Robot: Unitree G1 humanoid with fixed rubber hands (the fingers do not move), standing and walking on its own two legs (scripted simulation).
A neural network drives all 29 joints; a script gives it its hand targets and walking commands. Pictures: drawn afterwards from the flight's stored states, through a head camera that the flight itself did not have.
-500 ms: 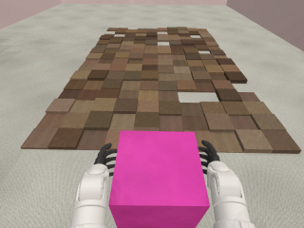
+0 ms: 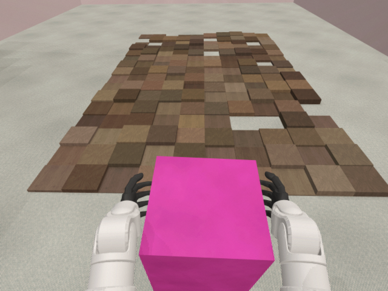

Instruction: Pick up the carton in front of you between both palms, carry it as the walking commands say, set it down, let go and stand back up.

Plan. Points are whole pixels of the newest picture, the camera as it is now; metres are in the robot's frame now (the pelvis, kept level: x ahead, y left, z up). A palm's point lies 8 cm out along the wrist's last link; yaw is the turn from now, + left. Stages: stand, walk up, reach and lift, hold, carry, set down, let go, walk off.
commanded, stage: carry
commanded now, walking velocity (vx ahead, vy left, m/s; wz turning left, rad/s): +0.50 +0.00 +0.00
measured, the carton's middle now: (202, 228) +0.29 +0.00 +0.00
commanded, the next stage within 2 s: none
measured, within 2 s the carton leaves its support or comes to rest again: neither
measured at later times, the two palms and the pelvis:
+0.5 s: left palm (161, 134) +0.51 +0.10 +0.10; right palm (273, 134) +0.51 -0.20 +0.10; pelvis +0.24 -0.04 -0.01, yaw +0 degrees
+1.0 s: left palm (167, 64) +0.91 +0.12 +0.14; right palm (245, 64) +0.89 -0.18 +0.14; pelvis +0.55 -0.01 -0.01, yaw -3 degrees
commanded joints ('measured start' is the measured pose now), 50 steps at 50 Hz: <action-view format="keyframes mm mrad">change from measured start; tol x32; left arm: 1 -575 -828 -679 -162 -362 66 -217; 22 -342 -786 -688 -431 -424 339 -186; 50 -1145 -760 -581 -305 -550 466 -141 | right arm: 1 -634 901 742 -105 404 81 220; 34 -467 832 729 -469 440 369 144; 50 -1148 814 628 -282 589 465 145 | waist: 1 26 -204 -34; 9 -40 281 -168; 23 30 -321 -194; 50 -39 57 -308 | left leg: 1 -338 9 67 58 -69 7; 6 245 -38 173 -302 216 2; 9 607 389 -467 -438 134 226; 19 223 190 89 -349 338 83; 25 -462 69 31 540 -51 35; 42 153 -101 300 -197 370 80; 45 609 368 -591 -403 31 304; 50 411 262 -178 -323 416 202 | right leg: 1 201 -327 472 -344 -238 -185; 10 -594 -64 -53 386 -294 -9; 20 160 21 -257 -77 132 0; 23 513 -425 536 -335 -101 -216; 41 304 -190 -171 -86 761 -81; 45 -365 70 -59 784 -186 -11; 50 -413 -93 31 735 -33 -62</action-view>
